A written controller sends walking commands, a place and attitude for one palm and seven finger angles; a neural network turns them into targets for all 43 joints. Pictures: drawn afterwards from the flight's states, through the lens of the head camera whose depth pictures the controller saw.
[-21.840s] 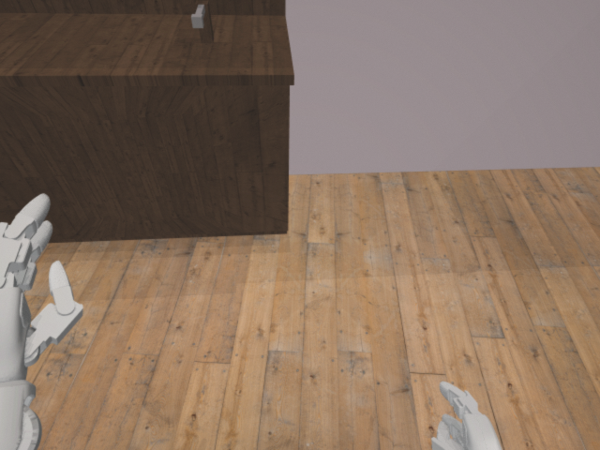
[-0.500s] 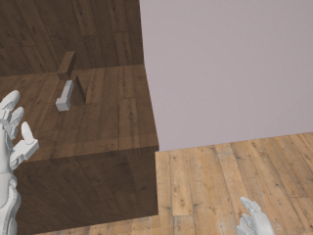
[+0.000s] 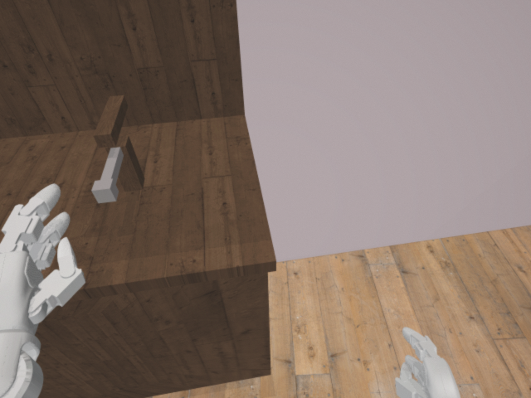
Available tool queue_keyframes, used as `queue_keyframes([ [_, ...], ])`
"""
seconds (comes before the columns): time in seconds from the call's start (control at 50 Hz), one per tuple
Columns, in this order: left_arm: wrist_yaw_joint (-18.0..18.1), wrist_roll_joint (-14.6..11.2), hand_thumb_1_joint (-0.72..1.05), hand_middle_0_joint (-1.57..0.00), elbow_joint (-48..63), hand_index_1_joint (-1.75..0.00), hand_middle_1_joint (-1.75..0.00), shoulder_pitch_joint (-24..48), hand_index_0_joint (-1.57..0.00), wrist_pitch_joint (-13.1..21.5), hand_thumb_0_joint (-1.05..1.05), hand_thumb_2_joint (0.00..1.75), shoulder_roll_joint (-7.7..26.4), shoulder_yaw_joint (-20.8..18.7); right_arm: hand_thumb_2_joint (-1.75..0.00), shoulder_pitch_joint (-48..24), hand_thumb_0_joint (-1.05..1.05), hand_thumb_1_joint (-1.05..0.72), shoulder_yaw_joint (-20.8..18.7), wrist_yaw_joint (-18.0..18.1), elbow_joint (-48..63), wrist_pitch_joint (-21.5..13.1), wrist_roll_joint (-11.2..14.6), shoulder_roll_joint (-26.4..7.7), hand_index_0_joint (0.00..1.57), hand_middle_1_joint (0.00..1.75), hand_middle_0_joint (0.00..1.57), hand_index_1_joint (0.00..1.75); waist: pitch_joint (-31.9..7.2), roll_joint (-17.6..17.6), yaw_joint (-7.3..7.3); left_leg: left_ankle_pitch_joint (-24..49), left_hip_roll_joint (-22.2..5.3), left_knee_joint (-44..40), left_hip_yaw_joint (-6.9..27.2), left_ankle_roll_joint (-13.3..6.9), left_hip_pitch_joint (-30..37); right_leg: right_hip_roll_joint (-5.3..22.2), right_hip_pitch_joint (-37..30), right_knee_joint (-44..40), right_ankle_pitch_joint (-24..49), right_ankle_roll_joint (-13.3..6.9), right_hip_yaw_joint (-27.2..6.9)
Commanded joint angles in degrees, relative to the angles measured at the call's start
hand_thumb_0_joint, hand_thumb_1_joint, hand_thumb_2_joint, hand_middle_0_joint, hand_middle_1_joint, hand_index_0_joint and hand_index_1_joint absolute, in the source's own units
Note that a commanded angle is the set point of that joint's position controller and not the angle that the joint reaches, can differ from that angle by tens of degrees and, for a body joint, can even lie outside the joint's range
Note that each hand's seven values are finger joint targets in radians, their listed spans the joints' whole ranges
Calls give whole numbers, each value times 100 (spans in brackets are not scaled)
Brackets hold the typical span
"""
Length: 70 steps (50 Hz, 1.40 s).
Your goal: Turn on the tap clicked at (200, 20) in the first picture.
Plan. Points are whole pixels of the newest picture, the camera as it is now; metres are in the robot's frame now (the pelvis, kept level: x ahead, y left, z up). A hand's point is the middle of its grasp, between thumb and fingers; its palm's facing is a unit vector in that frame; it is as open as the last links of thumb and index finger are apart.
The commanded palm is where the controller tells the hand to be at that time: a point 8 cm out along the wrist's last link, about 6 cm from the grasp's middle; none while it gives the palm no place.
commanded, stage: turn the palm inward beside the body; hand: left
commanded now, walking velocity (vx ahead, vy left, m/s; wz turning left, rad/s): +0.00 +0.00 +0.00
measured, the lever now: (105, 191) +0.36 +0.32 +0.13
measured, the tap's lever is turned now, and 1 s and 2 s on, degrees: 0 0 0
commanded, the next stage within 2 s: reach beside the lever's end, fingers flat in 1.16 s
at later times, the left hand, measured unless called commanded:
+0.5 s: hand (43, 311) +0.14 +0.25 +0.18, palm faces +0.47 -0.87 -0.13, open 7.4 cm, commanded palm +0.08 +0.28 +0.19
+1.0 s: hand (78, 283) +0.17 +0.23 +0.18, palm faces +0.47 -0.88 -0.11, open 7.4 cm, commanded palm +0.12 +0.27 +0.19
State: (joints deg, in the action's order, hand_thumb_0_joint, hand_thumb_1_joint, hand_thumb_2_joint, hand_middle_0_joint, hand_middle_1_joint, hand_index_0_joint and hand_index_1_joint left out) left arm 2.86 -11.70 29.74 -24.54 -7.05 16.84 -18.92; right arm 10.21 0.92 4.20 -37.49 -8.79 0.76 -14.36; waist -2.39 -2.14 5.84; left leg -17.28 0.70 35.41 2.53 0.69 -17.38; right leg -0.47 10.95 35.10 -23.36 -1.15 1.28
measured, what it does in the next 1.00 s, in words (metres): stands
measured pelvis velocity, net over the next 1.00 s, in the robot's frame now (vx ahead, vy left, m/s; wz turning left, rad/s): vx -0.01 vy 0.00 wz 0.01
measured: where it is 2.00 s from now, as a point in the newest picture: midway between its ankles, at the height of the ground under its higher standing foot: outside the picture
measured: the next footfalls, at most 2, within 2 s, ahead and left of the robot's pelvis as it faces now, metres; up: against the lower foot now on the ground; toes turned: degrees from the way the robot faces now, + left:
none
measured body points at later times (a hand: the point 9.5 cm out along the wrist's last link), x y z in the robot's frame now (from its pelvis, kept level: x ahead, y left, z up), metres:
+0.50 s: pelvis -0.05 +0.01 +0.01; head -0.09 -0.01 +0.45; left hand +0.11 +0.29 +0.19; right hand +0.16 -0.19 -0.07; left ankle +0.02 +0.13 -0.73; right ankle -0.05 -0.10 -0.73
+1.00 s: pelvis -0.01 +0.00 +0.01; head -0.05 -0.03 +0.46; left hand +0.14 +0.28 +0.19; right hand +0.22 -0.19 -0.06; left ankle +0.02 +0.13 -0.73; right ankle -0.05 -0.10 -0.73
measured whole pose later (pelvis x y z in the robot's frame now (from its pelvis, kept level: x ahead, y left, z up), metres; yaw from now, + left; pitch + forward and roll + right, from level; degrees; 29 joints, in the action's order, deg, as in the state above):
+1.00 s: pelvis -0.01 +0.00 +0.01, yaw +1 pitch -4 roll +0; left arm 7.8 -15.1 35.2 -23.9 -18.7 13.1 -15.7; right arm 7.0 3.6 4.5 -39.7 -11.1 0.9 -13.1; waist -1.8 -3.7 6.3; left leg -14.2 0.7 30.1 3.4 0.8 -11.7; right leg -0.6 4.8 29.2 -20.2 -1.3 2.1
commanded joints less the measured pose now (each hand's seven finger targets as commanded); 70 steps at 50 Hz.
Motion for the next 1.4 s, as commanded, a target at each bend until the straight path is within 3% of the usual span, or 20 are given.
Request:
queue_keyframes([
  [0.0, 251, 21, 90, -20, 1441, -30, -30, 628, -20, 543, 0, 90, 983, -627, -90, -686, 0, -90, -176, 60, 884, -419, -25, -492, 20, 30, 20, 30, -865, -81, -34, 2236, 18, -340, -117, -135, 935, -38, 292, -399, 2598, 42, 194],
  [0.04, 336, -24, 90, -20, 1266, -30, -30, 522, -20, 407, 0, 90, 1006, -715, -90, -776, 0, -90, -157, 72, 850, -400, 0, -495, 20, 30, 20, 30, -670, -23, 17, 1864, 7, -456, -112, -120, 799, -60, 290, -525, 2208, 28, 206],
  [0.12, 393, -76, 90, -20, 1146, -30, -30, 833, -20, 13, 0, 90, 714, -331, -90, -1029, 0, -90, -54, 116, 828, -376, 65, -455, 20, 30, 20, 30, -138, -238, -50, 752, -18, -792, -41, -118, 610, -51, 509, -828, 1076, 22, 183],
  [0.18, 440, -44, 90, -20, 1153, -30, -30, 1064, -20, -228, 0, 90, 677, -172, -90, -1196, 0, -90, 10, 176, 821, -408, 88, -430, 20, 30, 20, 30, 172, -35, -79, 24, -12, -988, 11, -161, 542, -46, 590, -1063, 463, 47, 134],
  [0.3, 597, 80, 90, -20, 1574, -30, -30, 1288, -20, -203, 0, 90, 727, -81, -90, -1447, 0, -90, 78, 201, 762, -540, 13, -367, 20, 30, 20, 30, 174, -217, -51, -923, 36, -1206, 56, -154, 615, -21, 545, -1298, -364, 70, 70],
  [0.34, 671, 83, 90, -20, 1667, -30, -30, 1218, -20, -162, 0, 90, 838, -232, -90, -1455, 0, -90, 72, 188, 711, -575, -3, -356, 20, 30, 20, 30, 129, -284, 5, -913, 40, -1209, 49, -129, 632, -29, 462, -1350, -391, 55, 70],
  [0.48, 626, -103, 90, -20, 1539, -30, -30, 899, -20, -450, 0, 90, 504, -45, -90, -1544, 0, -90, 62, 180, 659, -602, 32, -359, 20, 30, 20, 30, 298, -150, -7, -871, 54, -1166, -23, -123, 605, -1, 414, -1474, -480, 72, 84],
  [0.58, 601, -136, 90, -20, 1830, -30, -30, 1037, -20, -507, 0, 90, 477, 33, -90, -1519, 0, -90, 74, 184, 677, -704, 22, -382, 20, 30, 20, 30, 254, -170, -30, -561, 52, -1167, 28, -161, 753, -6, 369, -1434, -66, 56, 130],
  [0.64, 630, -147, 90, -20, 1828, -30, -30, 1040, -20, -508, 0, 90, 581, -115, -90, -1478, 0, -90, 70, 189, 637, -738, 1, -391, 20, 30, 20, 30, 212, -168, -3, -314, 51, -1154, 49, -155, 803, -23, 286, -1456, 174, 41, 144],
  [0.66, 621, -161, 90, -20, 1850, -30, -30, 1044, -20, -497, 0, 90, 468, -9, -90, -1461, 0, -90, 73, 184, 657, -749, 8, -390, 20, 30, 20, 30, 195, -113, -28, -230, 52, -1143, 44, -165, 828, -8, 290, -1429, 245, 43, 159],
  [0.74, 602, -228, 90, -20, 1753, -30, -30, 860, -20, -604, 0, 90, 538, -203, -90, -1361, 0, -90, 51, 168, 631, -729, -6, -424, 20, 30, 20, 30, -92, -153, 33, 582, 41, -1059, 22, -144, 993, -44, 62, -1323, 928, 13, 204],
  [0.76, 575, -255, 90, -20, 1805, -30, -30, 810, -20, -619, 0, 90, 408, -100, -90, -1361, 0, -90, 59, 158, 658, -716, -3, -415, 20, 30, 20, 30, -194, -119, 12, 847, 49, -1036, 11, -155, 1056, -36, 4, -1256, 1191, 11, 219],
  [0.84, 519, -222, 90, -20, 1830, -30, -30, 656, -20, -713, 0, 90, 503, -176, -90, -1234, 0, -90, 24, 98, 661, -639, -13, -449, 20, 30, 20, 30, -449, -158, 41, 1820, 40, -851, -82, -126, 1220, -46, -171, -1055, 2226, 2, 254],
  [0.9, 480, -284, 90, -20, 1789, -30, -30, 686, -20, -744, 0, 90, 356, -81, -90, -1234, 0, -90, 22, 89, 719, -590, 15, -435, 20, 30, 20, 30, -427, 42, 0, 1907, 39, -798, -96, -144, 1198, -32, -123, -993, 2389, 33, 265],
  [0.94, 509, -281, 90, -20, 1838, -30, -30, 721, -20, -740, 0, 90, 528, -278, -90, -1222, 0, -90, 3, 96, 719, -570, 16, -443, 20, 30, 20, 30, -455, 79, 40, 1994, 44, -778, -114, -147, 1222, -41, -175, -1004, 2500, 33, 246],
  [1.0, 521, -280, 90, -20, 1793, -30, -30, 737, -20, -731, 0, 90, 453, -238, -90, -1230, 0, -90, -8, 89, 756, -550, 24, -427, 20, 30, 20, 30, -482, 160, 9, 2029, 52, -718, -150, -178, 1238, -9, -136, -988, 2638, 64, 208],
  [1.18, 518, -239, 90, -20, 1840, -30, -30, 832, -20, -698, 0, 90, 440, -144, -90, -1236, 0, -90, 0, 103, 775, -588, 50, -393, 20, 30, 20, 30, -354, -93, 2, 1827, 73, -699, -197, -208, 1205, 24, -104, -1075, 2551, 86, 110],
  [1.22, 531, -245, 90, -20, 1795, -30, -30, 790, -20, -684, 0, 90, 461, -178, -90, -1237, 0, -90, -6, 115, 776, -614, 42, -403, 20, 30, 20, 30, -363, 87, 8, 1751, 73, -694, -186, -214, 1166, 24, -109, -1086, 2507, 106, 105],
  [1.32, 557, -328, 90, -20, 1127, -30, -30, 1173, -20, -734, 0, 90, 615, -494, -90, -1259, 0, -90, -12, 204, 644, -577, 92, -400, 20, 30, 20, 30, 15, 329, -36, 1200, 82, -739, -188, -224, 964, 28, 110, -1350, 1831, 155, -30],
  [1.38, 535, -363, 90, -20, 794, -30, -30, 1640, -20, -721, 0, 90, 725, -597, -90, -1314, 0, -90, -24, 275, 546, -585, 139, -392, 20, 30, 20, 30, 195, 223, -89, 877, 87, -779, -202, -231, 947, 54, 235, -1583, 1266, 165, -166],
])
